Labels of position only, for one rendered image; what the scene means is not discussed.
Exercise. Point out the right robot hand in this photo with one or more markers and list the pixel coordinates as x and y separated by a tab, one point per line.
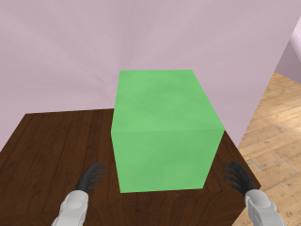
244	181

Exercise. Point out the left robot forearm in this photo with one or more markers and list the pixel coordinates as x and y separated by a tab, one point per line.
73	210

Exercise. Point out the left robot hand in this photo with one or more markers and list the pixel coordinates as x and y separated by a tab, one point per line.
86	179

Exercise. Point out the right robot forearm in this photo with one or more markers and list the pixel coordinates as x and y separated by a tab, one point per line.
261	210

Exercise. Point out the pedestal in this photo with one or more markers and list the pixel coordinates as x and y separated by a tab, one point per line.
48	152

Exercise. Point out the carton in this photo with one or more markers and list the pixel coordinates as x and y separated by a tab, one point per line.
165	131

